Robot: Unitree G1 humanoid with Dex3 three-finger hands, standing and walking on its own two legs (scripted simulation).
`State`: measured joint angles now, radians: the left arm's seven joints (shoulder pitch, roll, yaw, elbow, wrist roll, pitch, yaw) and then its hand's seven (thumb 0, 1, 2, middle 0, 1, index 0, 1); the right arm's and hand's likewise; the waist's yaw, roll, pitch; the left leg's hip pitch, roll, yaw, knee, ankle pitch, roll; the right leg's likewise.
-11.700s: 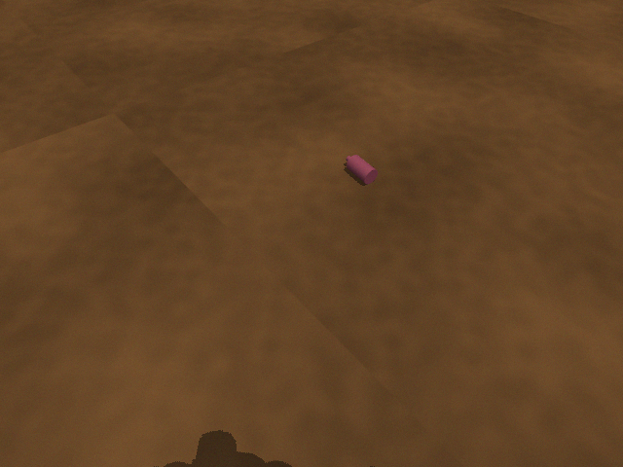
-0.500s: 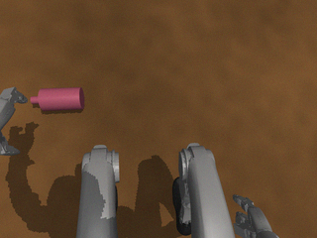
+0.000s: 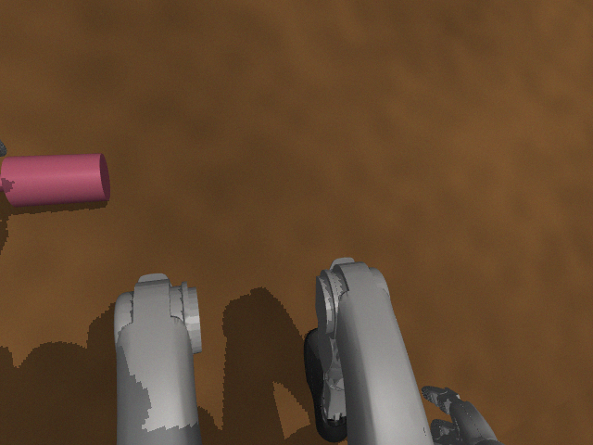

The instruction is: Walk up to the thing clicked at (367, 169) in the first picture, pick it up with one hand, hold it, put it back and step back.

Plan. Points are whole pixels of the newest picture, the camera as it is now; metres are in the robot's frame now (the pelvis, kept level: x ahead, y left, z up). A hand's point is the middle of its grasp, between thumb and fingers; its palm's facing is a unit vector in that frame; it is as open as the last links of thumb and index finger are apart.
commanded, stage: rise first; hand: left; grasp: from above
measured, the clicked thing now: (48, 180) +0.51 +0.36 -0.31
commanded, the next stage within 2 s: none
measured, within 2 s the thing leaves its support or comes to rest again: neither
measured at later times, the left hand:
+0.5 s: hand out of the picture +0.43 +0.38 -0.17, palm faces -0.45 -0.09 -0.89, open 13.8 cm
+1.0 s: hand out of the picture +0.44 +0.38 -0.18, palm faces -0.44 -0.10 -0.89, open 13.9 cm
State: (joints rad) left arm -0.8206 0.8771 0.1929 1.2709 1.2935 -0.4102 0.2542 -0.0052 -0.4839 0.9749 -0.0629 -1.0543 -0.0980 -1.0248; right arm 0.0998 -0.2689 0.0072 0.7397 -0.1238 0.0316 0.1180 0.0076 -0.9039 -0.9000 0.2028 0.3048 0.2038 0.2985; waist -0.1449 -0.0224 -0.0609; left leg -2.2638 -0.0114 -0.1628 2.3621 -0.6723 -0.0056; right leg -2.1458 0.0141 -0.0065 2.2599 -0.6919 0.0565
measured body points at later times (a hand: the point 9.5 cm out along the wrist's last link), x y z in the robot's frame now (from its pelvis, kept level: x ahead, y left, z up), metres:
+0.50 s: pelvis +0.01 +0.00 -0.02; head +0.25 +0.09 +0.35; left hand +0.45 +0.38 -0.12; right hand +0.09 -0.28 -0.12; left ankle +0.08 +0.12 -0.32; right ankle +0.11 -0.16 -0.31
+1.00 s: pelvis +0.01 +0.00 -0.03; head +0.25 +0.10 +0.34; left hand +0.46 +0.38 -0.13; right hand +0.09 -0.28 -0.12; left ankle +0.08 +0.12 -0.32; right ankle +0.11 -0.15 -0.31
